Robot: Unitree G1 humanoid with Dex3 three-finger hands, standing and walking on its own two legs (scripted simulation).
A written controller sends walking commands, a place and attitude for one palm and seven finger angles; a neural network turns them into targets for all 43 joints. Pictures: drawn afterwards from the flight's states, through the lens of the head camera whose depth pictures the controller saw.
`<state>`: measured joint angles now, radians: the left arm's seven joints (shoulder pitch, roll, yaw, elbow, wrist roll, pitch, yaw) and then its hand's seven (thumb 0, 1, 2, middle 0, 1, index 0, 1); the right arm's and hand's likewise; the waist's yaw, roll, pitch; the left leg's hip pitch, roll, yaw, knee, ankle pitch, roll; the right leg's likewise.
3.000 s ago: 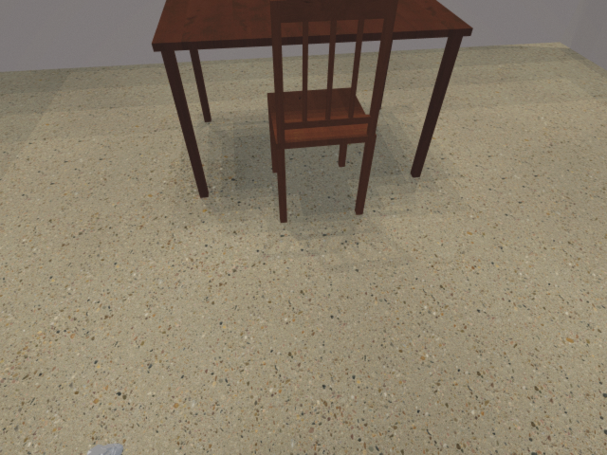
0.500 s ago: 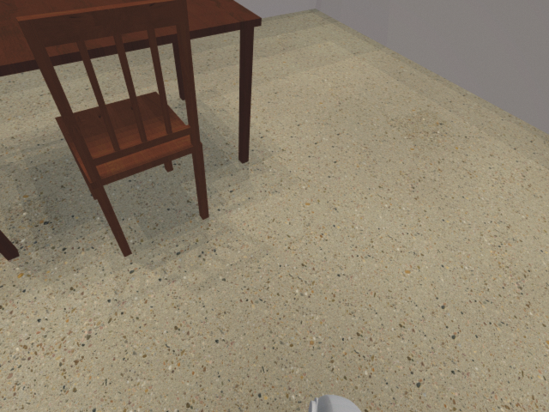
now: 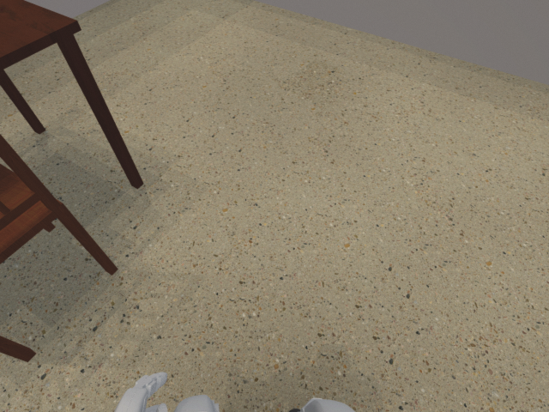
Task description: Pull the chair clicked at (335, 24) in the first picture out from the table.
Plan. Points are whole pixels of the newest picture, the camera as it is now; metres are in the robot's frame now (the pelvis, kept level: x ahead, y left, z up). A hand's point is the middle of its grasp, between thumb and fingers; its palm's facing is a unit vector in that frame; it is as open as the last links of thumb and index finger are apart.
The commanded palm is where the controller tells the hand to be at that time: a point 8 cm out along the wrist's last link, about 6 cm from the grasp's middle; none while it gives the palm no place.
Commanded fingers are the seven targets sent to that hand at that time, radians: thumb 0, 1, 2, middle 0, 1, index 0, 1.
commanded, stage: walk to a spot facing it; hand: left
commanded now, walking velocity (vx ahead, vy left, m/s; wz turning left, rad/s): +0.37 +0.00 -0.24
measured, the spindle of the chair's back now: out of the picture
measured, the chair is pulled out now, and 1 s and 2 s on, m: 0.00 0.00 0.00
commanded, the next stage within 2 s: turn to face it in 0.64 s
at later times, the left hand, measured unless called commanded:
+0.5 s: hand (126, 381) +0.19 +0.25 -0.17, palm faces -0.07 -0.99 -0.15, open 7.4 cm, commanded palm none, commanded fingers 0.00 0.90 0.90 -0.20 -0.30 -0.20 -0.30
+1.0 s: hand (224, 222) +0.50 +0.10 -0.14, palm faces -0.37 -0.90 -0.22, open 7.4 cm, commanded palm none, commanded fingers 0.00 0.90 0.90 -0.20 -0.30 -0.20 -0.30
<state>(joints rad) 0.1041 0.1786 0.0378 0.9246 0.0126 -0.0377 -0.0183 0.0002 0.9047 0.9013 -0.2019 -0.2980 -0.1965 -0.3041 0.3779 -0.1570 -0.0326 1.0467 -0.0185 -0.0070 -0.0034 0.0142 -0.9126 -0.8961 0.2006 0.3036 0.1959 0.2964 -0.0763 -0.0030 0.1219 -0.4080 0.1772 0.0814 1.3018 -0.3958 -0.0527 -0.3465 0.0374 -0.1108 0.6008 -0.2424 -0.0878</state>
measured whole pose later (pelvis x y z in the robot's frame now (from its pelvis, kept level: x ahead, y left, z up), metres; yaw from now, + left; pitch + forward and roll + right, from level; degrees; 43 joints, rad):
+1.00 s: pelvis +0.30 +0.00 +0.00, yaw -18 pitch -1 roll +0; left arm 0.04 0.15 0.02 0.96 0.02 -0.02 0.02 0.00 0.91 0.90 -0.20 -0.30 -0.19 -0.30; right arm 0.34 -0.16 -0.04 1.07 -0.01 0.04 -0.02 0.01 -0.92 -0.90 0.20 0.30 0.19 0.30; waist -0.08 0.04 0.08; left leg -0.40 0.12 0.06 1.07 -0.50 -0.05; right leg -0.31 -0.07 -0.19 0.60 -0.26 -0.04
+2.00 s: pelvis +0.29 -0.02 +0.01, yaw +18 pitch -1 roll +2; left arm 0.23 0.18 0.03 0.88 0.03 0.02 0.02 0.00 0.90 0.90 -0.20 -0.30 -0.20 -0.30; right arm 0.18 -0.27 -0.09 0.92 -0.02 0.09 0.04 0.01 -0.91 -0.90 0.20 0.30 0.19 0.30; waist -0.02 0.01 0.08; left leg -0.50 0.03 0.02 1.04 -0.40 -0.08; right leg -0.18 -0.12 -0.16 0.52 -0.33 0.02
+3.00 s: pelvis +0.29 +0.01 +0.00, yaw +53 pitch +0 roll +0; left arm 0.26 0.24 0.05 0.92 0.02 0.03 0.02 0.00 0.90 0.90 -0.21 -0.30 -0.20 -0.30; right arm 0.14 -0.25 -0.05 0.92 -0.02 0.05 0.03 0.01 -0.91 -0.90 0.20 0.30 0.19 0.30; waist 0.01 -0.02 0.09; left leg -0.26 0.02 0.07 0.58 -0.30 -0.02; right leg -0.24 -0.17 -0.22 0.66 -0.38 0.05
